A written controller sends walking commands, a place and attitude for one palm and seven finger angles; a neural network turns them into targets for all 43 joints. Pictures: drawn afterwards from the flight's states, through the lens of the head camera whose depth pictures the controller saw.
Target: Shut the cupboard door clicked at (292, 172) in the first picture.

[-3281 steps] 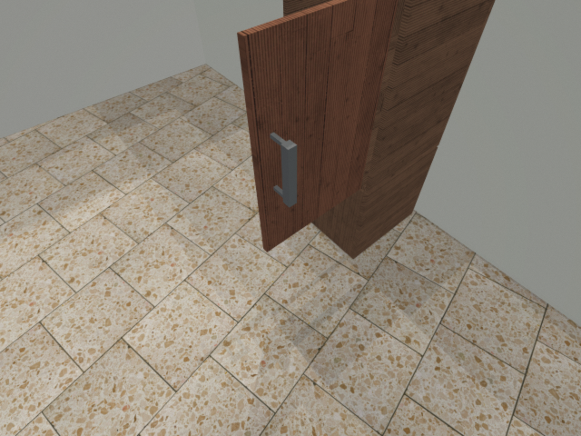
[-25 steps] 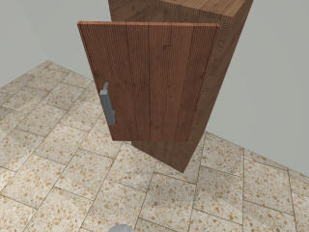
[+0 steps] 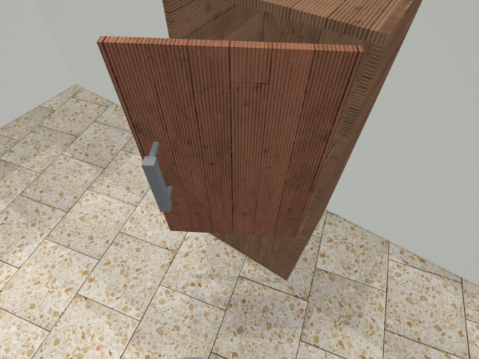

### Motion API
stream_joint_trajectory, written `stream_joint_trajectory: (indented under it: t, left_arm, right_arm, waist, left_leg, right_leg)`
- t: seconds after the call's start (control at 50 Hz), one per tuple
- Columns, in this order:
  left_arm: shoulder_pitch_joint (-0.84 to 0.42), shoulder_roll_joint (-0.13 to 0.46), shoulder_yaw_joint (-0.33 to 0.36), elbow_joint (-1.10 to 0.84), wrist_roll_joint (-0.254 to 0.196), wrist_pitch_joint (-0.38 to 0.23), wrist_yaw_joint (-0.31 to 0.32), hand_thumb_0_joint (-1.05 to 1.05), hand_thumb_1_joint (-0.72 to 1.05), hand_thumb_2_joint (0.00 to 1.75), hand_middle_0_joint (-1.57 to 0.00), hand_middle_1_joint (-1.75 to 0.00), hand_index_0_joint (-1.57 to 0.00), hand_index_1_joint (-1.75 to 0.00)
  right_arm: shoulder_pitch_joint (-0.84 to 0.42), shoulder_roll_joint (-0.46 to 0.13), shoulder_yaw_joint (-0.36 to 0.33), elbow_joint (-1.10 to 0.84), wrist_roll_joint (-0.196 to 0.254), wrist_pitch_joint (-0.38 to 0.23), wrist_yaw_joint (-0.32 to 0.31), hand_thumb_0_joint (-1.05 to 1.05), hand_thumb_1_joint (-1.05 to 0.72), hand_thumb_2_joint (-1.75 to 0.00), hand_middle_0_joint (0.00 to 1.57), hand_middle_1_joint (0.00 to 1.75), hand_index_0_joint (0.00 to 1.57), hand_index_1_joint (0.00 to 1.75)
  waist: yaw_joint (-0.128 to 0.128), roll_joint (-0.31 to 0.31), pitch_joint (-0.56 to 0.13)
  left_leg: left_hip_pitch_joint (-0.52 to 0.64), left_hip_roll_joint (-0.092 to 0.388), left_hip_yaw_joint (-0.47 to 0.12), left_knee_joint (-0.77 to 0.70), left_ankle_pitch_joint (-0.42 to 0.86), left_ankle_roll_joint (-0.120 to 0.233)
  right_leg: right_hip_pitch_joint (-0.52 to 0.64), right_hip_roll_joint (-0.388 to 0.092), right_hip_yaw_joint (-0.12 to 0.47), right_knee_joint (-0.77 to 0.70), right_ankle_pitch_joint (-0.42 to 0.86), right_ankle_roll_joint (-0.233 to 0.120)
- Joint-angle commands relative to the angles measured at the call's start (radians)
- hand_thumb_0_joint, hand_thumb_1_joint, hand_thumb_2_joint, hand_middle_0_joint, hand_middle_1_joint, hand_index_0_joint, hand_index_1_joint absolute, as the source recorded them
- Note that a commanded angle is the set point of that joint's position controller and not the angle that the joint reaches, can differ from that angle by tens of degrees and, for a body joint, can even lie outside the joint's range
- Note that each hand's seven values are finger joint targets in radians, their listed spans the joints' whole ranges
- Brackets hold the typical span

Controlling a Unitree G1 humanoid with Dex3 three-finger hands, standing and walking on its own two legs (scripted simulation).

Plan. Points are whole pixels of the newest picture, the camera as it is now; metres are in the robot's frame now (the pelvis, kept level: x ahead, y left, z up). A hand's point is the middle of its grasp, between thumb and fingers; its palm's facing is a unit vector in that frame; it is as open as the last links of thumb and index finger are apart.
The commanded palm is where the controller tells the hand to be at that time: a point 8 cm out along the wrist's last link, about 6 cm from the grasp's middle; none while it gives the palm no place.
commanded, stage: come to a stop and stand still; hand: left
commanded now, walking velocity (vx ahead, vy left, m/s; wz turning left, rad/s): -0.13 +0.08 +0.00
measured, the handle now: (160, 178) +0.46 +0.21 -0.03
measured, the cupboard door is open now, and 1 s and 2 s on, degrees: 30 30 30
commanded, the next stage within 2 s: look again from close up in 0.92 s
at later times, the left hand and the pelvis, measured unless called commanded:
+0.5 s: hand out of the picture +0.04 +0.18 -0.17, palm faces -0.06 -0.96 -0.29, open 7.4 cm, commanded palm none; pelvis -0.04 -0.01 -0.01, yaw -3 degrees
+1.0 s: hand out of the picture -0.09 +0.16 -0.17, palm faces -0.02 -0.98 -0.21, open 7.4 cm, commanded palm none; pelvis -0.09 -0.02 +0.00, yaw -2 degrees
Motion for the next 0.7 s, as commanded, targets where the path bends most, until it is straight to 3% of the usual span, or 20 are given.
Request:
stream_joint_trajectory:
  t: [0.0, 0.04, 0.06, 0.08, 0.1, 0.14, 0.26, 0.28, 0.3, 0.32, 0.34, 0.36, 0.38, 0.42, 0.46, 0.5, 0.54, 0.56, 0.6, 0.68]
  left_arm:
    - [0.012, 0.185, 0.045, -0.053, 0.001, -0.019, 0.022, 0.0, 0.9, 0.9, -0.2, -0.3, -0.2, -0.3]
    - [0.022, 0.166, 0.043, -0.062, -0.014, -0.018, 0.023, 0.0, 0.9, 0.9, -0.2, -0.3, -0.2, -0.3]
    - [0.032, 0.123, 0.033, -0.072, -0.019, -0.015, 0.022, 0.0, 0.9, 0.9, -0.2, -0.3, -0.2, -0.3]
    - [0.021, 0.104, 0.024, -0.085, -0.019, -0.01, 0.028, 0.0, 0.9, 0.9, -0.2, -0.3, -0.2, -0.3]
    - [-0.022, 0.11, 0.024, -0.086, -0.019, 0.006, 0.031, 0.0, 0.9, 0.9, -0.2, -0.3, -0.2, -0.3]
    - [-0.041, 0.118, 0.03, -0.085, -0.021, 0.022, 0.029, 0.0, 0.9, 0.9, -0.2, -0.3, -0.2, -0.3]
    - [-0.062, 0.092, 0.012, -0.104, -0.017, 0.008, 0.012, 0.0, 0.9, 0.9, -0.2, -0.3, -0.2, -0.3]
    - [0.073, 0.122, 0.006, -0.048, -0.03, -0.046, 0.033, 0.0, 0.9, 0.9, -0.2, -0.3, -0.2, -0.3]
    - [0.061, 0.154, 0.011, -0.107, -0.021, -0.055, 0.033, 0.0, 0.9, 0.9, -0.2, -0.3, -0.2, -0.3]
    - [0.069, 0.176, 0.025, -0.113, -0.017, -0.066, 0.034, 0.0, 0.9, 0.9, -0.2, -0.3, -0.2, -0.3]
    - [0.063, 0.204, 0.023, -0.101, -0.014, -0.079, 0.039, 0.0, 0.9, 0.9, -0.2, -0.3, -0.2, -0.3]
    - [0.076, 0.207, 0.014, -0.11, -0.006, -0.089, 0.041, 0.0, 0.9, 0.9, -0.2, -0.3, -0.2, -0.3]
    - [0.078, 0.212, 0.003, -0.107, 0.004, -0.09, 0.038, 0.0, 0.9, 0.9, -0.2, -0.3, -0.2, -0.3]
    - [0.033, 0.176, 0.0, -0.111, -0.014, -0.067, 0.037, 0.0, 0.9, 0.9, -0.2, -0.3, -0.2, -0.3]
    - [0.021, 0.131, -0.005, -0.12, -0.015, -0.049, 0.039, 0.0, 0.9, 0.9, -0.2, -0.3, -0.2, -0.3]
    - [0.037, 0.109, -0.017, -0.11, -0.022, -0.033, 0.032, 0.0, 0.9, 0.9, -0.2, -0.3, -0.2, -0.3]
    - [0.058, 0.119, -0.023, -0.094, -0.013, -0.036, 0.024, 0.0, 0.9, 0.9, -0.2, -0.3, -0.2, -0.3]
    - [0.052, 0.132, -0.025, -0.089, -0.009, -0.043, 0.021, 0.0, 0.9, 0.9, -0.2, -0.3, -0.2, -0.3]
    - [0.03, 0.146, -0.022, -0.097, -0.013, -0.046, 0.018, 0.0, 0.9, 0.9, -0.2, -0.3, -0.2, -0.3]
    - [0.038, 0.143, -0.014, -0.101, -0.013, -0.037, 0.014, 0.0, 0.9, 0.9, -0.2, -0.3, -0.2, -0.3]
  right_arm:
    - [0.076, -0.059, -0.009, -0.041, 0.008, -0.025, -0.001, 0.0, -0.9, -0.9, 0.2, 0.3, 0.2, 0.3]
    - [0.103, -0.103, -0.009, -0.032, 0.003, -0.044, -0.004, 0.0, -0.9, -0.9, 0.2, 0.3, 0.2, 0.3]
    - [0.1, -0.147, -0.016, -0.039, -0.004, -0.047, -0.009, 0.0, -0.9, -0.9, 0.2, 0.3, 0.2, 0.3]
    - [0.107, -0.174, -0.02, -0.04, -0.007, -0.044, -0.011, 0.0, -0.9, -0.9, 0.2, 0.3, 0.2, 0.3]
    - [0.115, -0.174, -0.019, -0.034, -0.013, -0.042, -0.021, 0.0, -0.9, -0.9, 0.2, 0.3, 0.2, 0.3]
    - [0.107, -0.163, -0.011, -0.04, -0.015, -0.04, -0.036, 0.0, -0.9, -0.9, 0.2, 0.3, 0.2, 0.3]
    - [0.099, -0.157, -0.011, -0.043, -0.016, -0.044, -0.028, 0.0, -0.9, -0.9, 0.2, 0.3, 0.2, 0.3]
    - [0.013, -0.219, -0.037, -0.072, 0.006, -0.07, -0.01, 0.0, -0.9, -0.9, 0.2, 0.3, 0.2, 0.3]
    - [0.069, -0.125, -0.018, -0.136, 0.005, -0.066, 0.013, 0.0, -0.9, -0.9, 0.2, 0.3, 0.2, 0.3]
    - [0.079, -0.1, -0.011, -0.144, 0.0, -0.068, 0.011, 0.0, -0.9, -0.9, 0.2, 0.3, 0.2, 0.3]
    - [0.105, -0.056, -0.001, -0.145, -0.001, -0.068, 0.013, 0.0, -0.9, -0.9, 0.2, 0.3, 0.2, 0.3]
    - [0.093, -0.021, 0.01, -0.167, -0.005, -0.073, 0.01, 0.0, -0.9, -0.9, 0.2, 0.3, 0.2, 0.3]
    - [0.095, -0.017, 0.006, -0.167, -0.002, -0.075, 0.01, 0.0, -0.9, -0.9, 0.2, 0.3, 0.2, 0.3]
    - [0.161, -0.076, 0.001, -0.129, 0.003, -0.069, 0.014, 0.0, -0.9, -0.9, 0.2, 0.3, 0.2, 0.3]
    - [0.172, -0.104, -0.003, -0.111, -0.002, -0.072, 0.007, 0.0, -0.9, -0.9, 0.2, 0.3, 0.2, 0.3]
    - [0.11, -0.106, 0.008, -0.117, -0.003, -0.063, 0.006, 0.0, -0.9, -0.9, 0.2, 0.3, 0.2, 0.3]
    - [0.062, -0.092, 0.012, -0.126, -0.004, -0.051, 0.013, 0.0, -0.9, -0.9, 0.2, 0.3, 0.2, 0.3]
    - [0.078, -0.07, 0.015, -0.122, -0.004, -0.049, 0.014, 0.0, -0.9, -0.9, 0.2, 0.3, 0.2, 0.3]
    - [0.136, -0.059, 0.014, -0.099, -0.006, -0.045, 0.017, 0.0, -0.9, -0.9, 0.2, 0.3, 0.2, 0.3]
    - [0.182, -0.071, 0.019, -0.065, -0.012, -0.05, 0.019, 0.0, -0.9, -0.9, 0.2, 0.3, 0.2, 0.3]
  waist:
    - [-0.006, -0.21, -0.112]
    - [-0.004, -0.094, -0.2]
    - [0.002, 0.081, -0.217]
    - [-0.004, 0.179, -0.192]
    - [-0.026, 0.219, -0.159]
    - [-0.018, 0.151, -0.124]
    - [-0.024, 0.161, -0.134]
    - [0.031, 0.196, -0.303]
    - [0.013, 0.096, -0.292]
    - [0.015, 0.049, -0.269]
    - [-0.012, -0.057, -0.235]
    - [0.002, -0.031, -0.215]
    - [-0.023, -0.004, -0.151]
    - [-0.05, -0.171, -0.178]
    - [-0.043, 0.003, -0.134]
    - [-0.019, 0.107, 0.004]
    - [-0.006, -0.056, 0.081]
    - [-0.023, -0.135, 0.084]
    - [-0.05, -0.169, 0.042]
    - [-0.05, -0.019, 0.047]
  left_leg:
    - [0.0, 0.014, -0.04, -0.082, -0.019, -0.016]
    - [0.174, 0.101, -0.078, -0.249, 0.512, 0.003]
    - [0.236, 0.226, -0.195, -0.24, 0.839, 0.06]
    - [0.243, 0.31, -0.227, -0.263, 1.061, 0.135]
    - [0.242, 0.33, -0.263, -0.282, 1.185, 0.183]
    - [0.208, 0.326, -0.229, -0.278, 1.098, 0.214]
    - [0.273, 0.264, -0.178, -0.272, 0.875, 0.179]
    - [0.404, 0.252, -0.108, -0.025, 0.981, 0.103]
    - [0.173, 0.179, -0.055, -0.01, 0.666, 0.069]
    - [0.06, 0.103, -0.017, 0.043, 0.436, 0.038]
    - [-0.091, 0.039, 0.004, 0.096, 0.065, 0.013]
    - [-0.142, 0.005, -0.013, 0.047, -0.099, 0.006]
    - [-0.116, -0.031, 0.008, -0.058, -0.015, 0.004]
    - [0.105, 0.047, -0.029, -0.079, 0.383, 0.044]
    - [0.168, 0.13, -0.086, -0.102, 0.62, 0.079]
    - [0.026, 0.155, -0.135, -0.232, 0.336, 0.095]
    - [-0.032, 0.078, -0.096, -0.217, 0.022, 0.057]
    - [0.018, 0.043, -0.05, -0.182, 0.018, 0.035]
    - [0.124, 0.029, -0.025, -0.136, 0.026, 0.019]
    - [0.095, 0.052, -0.066, -0.232, -0.051, 0.029]
  right_leg:
    - [0.147, -0.25, 0.209, -0.114, 0.77, -0.189]
    - [0.132, -0.152, 0.105, 0.002, 0.667, -0.094]
    - [0.059, -0.059, 0.024, 0.068, 0.407, -0.032]
    - [-0.001, 0.006, -0.013, 0.169, -0.016, -0.011]
    - [-0.066, 0.04, 0.034, 0.301, -0.247, -0.003]
    - [-0.114, 0.042, 0.105, 0.432, -0.254, -0.006]
    - [-0.062, 0.04, 0.025, 0.192, -0.172, -0.001]
    - [-0.101, -0.026, 0.064, 0.034, -0.037, -0.017]
    - [0.066, -0.026, 0.087, -0.056, 0.202, -0.029]
    - [0.134, -0.113, 0.226, -0.057, 0.536, -0.076]
    - [0.24, -0.197, 0.272, -0.04, 0.87, -0.133]
    - [0.296, -0.232, 0.239, -0.01, 1.07, -0.164]
    - [0.25, -0.173, 0.145, 0.043, 1.041, -0.105]
    - [0.087, -0.072, 0.089, 0.06, 0.689, -0.057]
    - [-0.008, -0.01, 0.043, 0.052, 0.296, -0.027]
    - [-0.029, 0.016, 0.03, -0.012, -0.065, -0.026]
    - [-0.08, -0.02, 0.111, -0.151, -0.126, -0.047]
    - [-0.126, -0.054, 0.153, -0.199, -0.121, -0.063]
    - [-0.213, -0.09, 0.183, -0.261, -0.233, -0.08]
    - [-0.218, -0.04, 0.131, -0.236, -0.346, -0.059]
